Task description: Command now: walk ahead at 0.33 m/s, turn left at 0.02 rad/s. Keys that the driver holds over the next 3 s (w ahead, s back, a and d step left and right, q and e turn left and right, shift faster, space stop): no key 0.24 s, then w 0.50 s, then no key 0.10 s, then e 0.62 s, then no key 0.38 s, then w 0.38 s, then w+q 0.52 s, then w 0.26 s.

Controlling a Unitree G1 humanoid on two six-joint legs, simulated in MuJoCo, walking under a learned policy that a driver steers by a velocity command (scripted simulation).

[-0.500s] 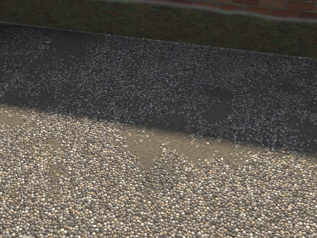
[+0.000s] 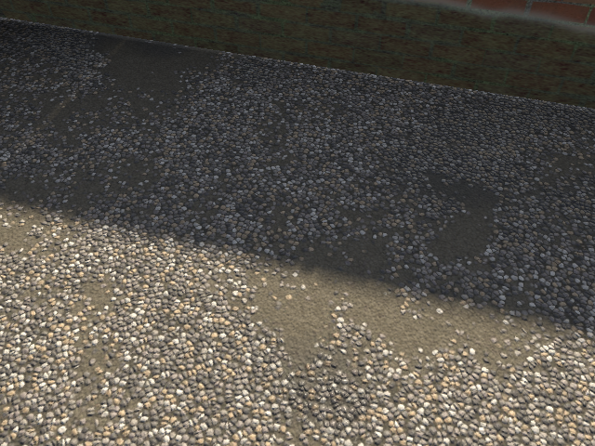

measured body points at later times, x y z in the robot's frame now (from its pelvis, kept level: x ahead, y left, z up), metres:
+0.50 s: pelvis +0.27 -0.09 -0.19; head +0.30 -0.10 +0.26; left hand +0.37 +0.15 -0.33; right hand +0.22 -0.31 -0.34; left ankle +0.17 +0.07 -0.64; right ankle +0.33 -0.18 -0.92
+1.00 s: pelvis +0.49 -0.04 -0.18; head +0.53 -0.02 +0.27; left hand +0.52 +0.23 -0.33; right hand +0.64 -0.28 -0.29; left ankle +0.55 +0.05 -0.92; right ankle +0.41 -0.19 -0.83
